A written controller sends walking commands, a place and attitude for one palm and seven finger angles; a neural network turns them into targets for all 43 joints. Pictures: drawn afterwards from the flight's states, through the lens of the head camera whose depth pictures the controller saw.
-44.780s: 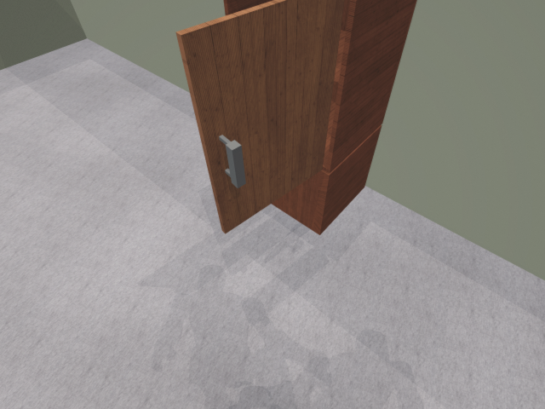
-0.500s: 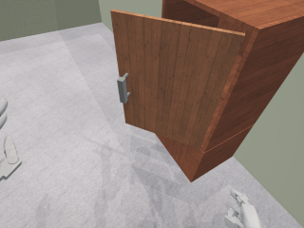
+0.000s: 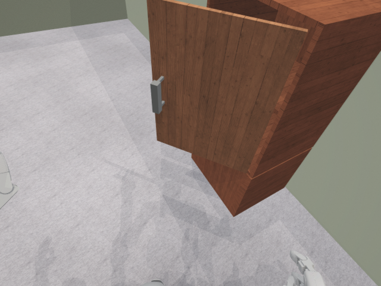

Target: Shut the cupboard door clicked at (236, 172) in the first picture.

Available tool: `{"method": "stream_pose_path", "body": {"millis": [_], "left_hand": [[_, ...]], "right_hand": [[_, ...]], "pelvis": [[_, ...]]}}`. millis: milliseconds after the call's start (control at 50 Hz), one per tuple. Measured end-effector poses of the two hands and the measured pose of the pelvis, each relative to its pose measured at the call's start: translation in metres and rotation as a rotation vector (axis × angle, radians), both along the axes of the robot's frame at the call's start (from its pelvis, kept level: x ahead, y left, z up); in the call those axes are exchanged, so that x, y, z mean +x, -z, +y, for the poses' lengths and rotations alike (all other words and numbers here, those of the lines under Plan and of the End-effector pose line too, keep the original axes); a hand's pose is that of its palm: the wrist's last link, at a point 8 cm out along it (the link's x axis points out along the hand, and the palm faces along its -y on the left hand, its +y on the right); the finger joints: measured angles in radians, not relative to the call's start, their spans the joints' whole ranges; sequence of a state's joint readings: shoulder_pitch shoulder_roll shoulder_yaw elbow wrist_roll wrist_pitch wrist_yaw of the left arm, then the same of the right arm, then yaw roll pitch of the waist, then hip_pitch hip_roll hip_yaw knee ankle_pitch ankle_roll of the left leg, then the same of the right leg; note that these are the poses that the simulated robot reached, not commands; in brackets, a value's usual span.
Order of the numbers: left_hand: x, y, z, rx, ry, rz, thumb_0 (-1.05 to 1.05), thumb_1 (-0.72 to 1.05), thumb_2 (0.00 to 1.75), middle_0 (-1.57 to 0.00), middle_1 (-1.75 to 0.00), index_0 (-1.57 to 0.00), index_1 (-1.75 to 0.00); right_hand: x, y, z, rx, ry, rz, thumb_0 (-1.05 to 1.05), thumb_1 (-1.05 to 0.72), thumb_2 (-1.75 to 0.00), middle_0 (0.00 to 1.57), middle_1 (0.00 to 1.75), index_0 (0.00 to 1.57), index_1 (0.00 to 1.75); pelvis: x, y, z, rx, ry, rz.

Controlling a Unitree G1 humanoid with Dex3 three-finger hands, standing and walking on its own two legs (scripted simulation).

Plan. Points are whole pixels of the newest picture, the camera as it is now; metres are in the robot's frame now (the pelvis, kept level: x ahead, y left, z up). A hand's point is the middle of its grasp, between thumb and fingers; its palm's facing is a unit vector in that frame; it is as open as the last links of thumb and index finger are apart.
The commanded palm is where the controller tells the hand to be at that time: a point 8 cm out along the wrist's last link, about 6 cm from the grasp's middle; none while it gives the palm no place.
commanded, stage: step back with the hand held close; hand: left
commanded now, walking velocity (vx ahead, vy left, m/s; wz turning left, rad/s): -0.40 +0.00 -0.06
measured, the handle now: (159, 94) +0.74 +0.13 -0.04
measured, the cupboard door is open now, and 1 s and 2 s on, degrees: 37 37 37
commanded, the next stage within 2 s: stop stepping back and stand still in 0.46 s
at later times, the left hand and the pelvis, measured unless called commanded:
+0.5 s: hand out of the picture +0.14 +0.29 +0.19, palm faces +0.43 -0.79 -0.43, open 7.4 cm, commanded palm +0.07 +0.32 +0.19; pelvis -0.07 +0.02 +0.00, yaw +0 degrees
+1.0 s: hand out of the picture +0.06 +0.34 +0.20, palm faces +0.41 -0.83 -0.37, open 7.4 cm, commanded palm +0.01 +0.38 +0.19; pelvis -0.15 +0.09 +0.00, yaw -4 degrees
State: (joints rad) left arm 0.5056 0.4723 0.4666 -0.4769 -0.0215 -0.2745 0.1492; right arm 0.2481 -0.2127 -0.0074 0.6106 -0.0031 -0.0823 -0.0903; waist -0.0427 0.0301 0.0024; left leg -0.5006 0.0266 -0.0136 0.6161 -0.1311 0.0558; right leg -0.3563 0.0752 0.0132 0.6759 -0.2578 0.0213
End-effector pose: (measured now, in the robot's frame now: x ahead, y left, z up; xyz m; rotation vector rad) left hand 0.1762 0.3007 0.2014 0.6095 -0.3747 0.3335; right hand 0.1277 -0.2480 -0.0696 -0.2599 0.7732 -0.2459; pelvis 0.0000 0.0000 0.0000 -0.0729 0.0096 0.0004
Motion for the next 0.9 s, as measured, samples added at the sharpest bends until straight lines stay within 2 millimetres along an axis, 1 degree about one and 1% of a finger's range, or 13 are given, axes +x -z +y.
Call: {"method": "stream_pose_path", "body": {"millis": [60,120,200,240,340,440,540,600,680,740,780,840,900], "left_hand": [[-0.014,-0.002,0.003,0.025,-0.026,-0.003,0.01,0.89,0.90,-0.22,-0.30,-0.21,-0.30],[-0.027,0.001,-0.002,-0.008,-0.033,0.004,0.01,0.89,0.90,-0.21,-0.30,-0.21,-0.30],[-0.040,0.003,-0.011,-0.065,0.007,0.000,0.01,0.89,0.90,-0.21,-0.30,-0.21,-0.30],[-0.045,0.002,-0.010,-0.069,0.025,-0.014,0.01,0.89,0.90,-0.21,-0.30,-0.21,-0.30],[-0.051,-0.002,0.011,-0.062,0.014,-0.048,0.01,0.89,0.90,-0.22,-0.30,-0.21,-0.30],[-0.062,-0.002,0.031,-0.059,-0.023,-0.028,0.01,0.89,0.90,-0.21,-0.30,-0.21,-0.30],[-0.089,0.001,0.026,-0.074,0.002,-0.021,0.01,0.89,0.90,-0.21,-0.30,-0.21,-0.30],[-0.104,0.002,0.025,-0.085,0.027,-0.035,0.01,0.89,0.90,-0.21,-0.30,-0.21,-0.30],[-0.109,0.007,0.046,-0.099,0.011,-0.062,0.01,0.89,0.90,-0.22,-0.30,-0.21,-0.30],[-0.111,0.006,0.066,-0.110,-0.037,-0.029,0.01,0.89,0.90,-0.22,-0.30,-0.21,-0.30],[-0.119,0.002,0.072,-0.123,-0.052,-0.003,0.01,0.89,0.90,-0.21,-0.30,-0.21,-0.30],[-0.136,-0.005,0.069,-0.124,-0.038,0.035,0.01,0.89,0.90,-0.21,-0.30,-0.21,-0.30],[-0.154,-0.008,0.061,-0.074,0.008,0.041,0.01,0.89,0.90,-0.21,-0.30,-0.21,-0.30]], "right_hand": [[0.000,0.003,0.001,0.008,-0.029,-0.001,0.01,-0.90,-0.89,0.21,0.30,0.20,0.30],[0.002,0.006,0.003,0.018,-0.054,-0.001,0.01,-0.90,-0.89,0.21,0.30,0.20,0.30],[0.002,0.001,0.008,0.022,-0.054,-0.017,0.01,-0.91,-0.89,0.21,0.30,0.20,0.30],[0.001,-0.004,0.011,0.016,-0.048,-0.039,0.01,-0.91,-0.89,0.21,0.30,0.20,0.30],[-0.002,-0.016,0.022,-0.002,-0.042,-0.085,0.01,-0.91,-0.89,0.21,0.30,0.20,0.30],[-0.014,-0.022,0.034,0.001,-0.061,-0.093,0.01,-0.91,-0.89,0.21,0.30,0.20,0.30],[-0.035,-0.018,0.041,0.012,-0.094,-0.081,0.01,-0.90,-0.89,0.21,0.30,0.20,0.30],[-0.054,-0.015,0.045,-0.003,-0.079,-0.037,0.01,-0.90,-0.89,0.21,0.30,0.20,0.30],[-0.081,-0.009,0.051,-0.042,-0.044,-0.003,0.01,-0.90,-0.89,0.21,0.30,0.20,0.30],[-0.101,-0.010,0.062,-0.021,-0.029,0.009,0.01,-0.91,-0.89,0.21,0.30,0.20,0.30],[-0.113,-0.015,0.071,0.006,-0.030,0.005,0.01,-0.91,-0.89,0.21,0.30,0.20,0.30],[-0.127,-0.020,0.084,0.040,-0.043,-0.015,0.01,-0.91,-0.89,0.21,0.30,0.20,0.30],[-0.136,-0.014,0.089,0.046,-0.062,-0.033,0.01,-0.90,-0.89,0.21,0.30,0.20,0.30]], "pelvis": [[-0.005,0.002,-0.004,0.005,-0.009,0.032],[-0.017,0.002,-0.006,0.010,0.012,0.035],[-0.024,-0.001,-0.002,0.012,0.013,0.007],[-0.027,-0.001,0.002,0.009,0.008,-0.003],[-0.034,-0.003,0.014,-0.004,-0.002,-0.009],[-0.053,-0.005,0.019,-0.014,-0.005,0.002],[-0.076,-0.003,0.024,-0.005,0.002,0.001],[-0.079,-0.003,0.033,0.009,0.013,-0.009],[-0.090,0.001,0.049,-0.005,-0.001,-0.009],[-0.104,-0.005,0.055,-0.019,-0.004,-0.017],[-0.112,-0.012,0.058,-0.023,0.001,-0.015],[-0.123,-0.018,0.063,-0.009,0.014,-0.005],[-0.140,-0.009,0.069,0.037,0.058,0.000]]}}
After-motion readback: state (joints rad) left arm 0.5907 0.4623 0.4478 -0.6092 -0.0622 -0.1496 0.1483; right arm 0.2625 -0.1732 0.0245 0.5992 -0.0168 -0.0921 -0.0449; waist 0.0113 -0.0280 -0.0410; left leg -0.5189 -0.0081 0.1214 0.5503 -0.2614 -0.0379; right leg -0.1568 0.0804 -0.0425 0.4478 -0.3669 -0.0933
